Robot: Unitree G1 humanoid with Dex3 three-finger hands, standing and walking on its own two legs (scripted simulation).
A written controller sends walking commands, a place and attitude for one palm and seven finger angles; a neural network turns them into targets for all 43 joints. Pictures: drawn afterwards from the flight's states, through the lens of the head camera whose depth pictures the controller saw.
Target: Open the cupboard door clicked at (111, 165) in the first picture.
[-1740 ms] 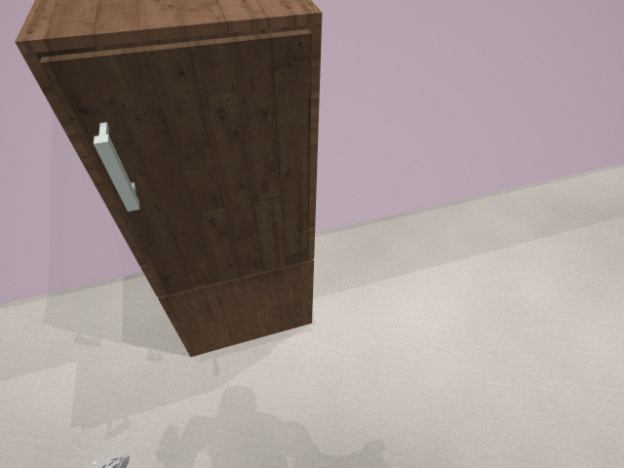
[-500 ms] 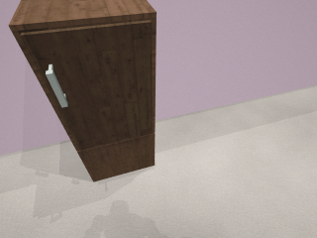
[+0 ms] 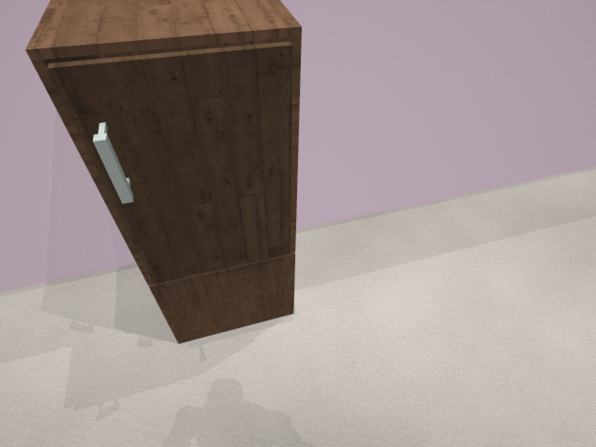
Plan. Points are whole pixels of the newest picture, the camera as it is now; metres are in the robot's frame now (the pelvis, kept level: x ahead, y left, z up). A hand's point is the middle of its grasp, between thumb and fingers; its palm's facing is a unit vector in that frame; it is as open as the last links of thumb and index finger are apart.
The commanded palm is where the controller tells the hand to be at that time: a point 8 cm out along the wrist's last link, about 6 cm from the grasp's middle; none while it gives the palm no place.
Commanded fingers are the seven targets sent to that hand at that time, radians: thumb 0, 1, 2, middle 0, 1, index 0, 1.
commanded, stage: turn to face it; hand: left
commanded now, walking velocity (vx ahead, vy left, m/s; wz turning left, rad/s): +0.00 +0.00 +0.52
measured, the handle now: (115, 164) +0.55 +0.37 +0.06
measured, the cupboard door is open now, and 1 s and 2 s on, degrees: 0 0 0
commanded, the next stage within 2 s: take the last steps up to it in 0.60 s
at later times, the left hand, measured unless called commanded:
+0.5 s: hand out of the picture -0.03 +0.25 -0.19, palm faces +0.22 -0.95 -0.21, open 7.4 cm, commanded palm none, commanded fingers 0.00 0.90 0.90 -0.20 -0.30 -0.20 -0.30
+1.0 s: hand out of the picture -0.10 +0.15 -0.17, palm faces +0.36 -0.91 -0.22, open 7.4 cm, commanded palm none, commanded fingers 0.00 0.90 0.90 -0.20 -0.30 -0.20 -0.30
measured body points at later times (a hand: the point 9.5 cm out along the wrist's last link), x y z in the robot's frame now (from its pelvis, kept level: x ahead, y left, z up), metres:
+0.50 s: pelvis -0.04 +0.04 +0.00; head -0.02 +0.08 +0.44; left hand -0.04 +0.30 -0.17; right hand +0.04 -0.19 -0.14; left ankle -0.02 +0.12 -0.74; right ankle -0.03 -0.12 -0.67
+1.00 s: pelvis -0.03 -0.01 +0.00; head -0.04 -0.04 +0.45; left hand -0.12 +0.20 -0.15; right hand +0.05 -0.23 -0.17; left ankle -0.05 +0.12 -0.69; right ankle -0.03 -0.10 -0.74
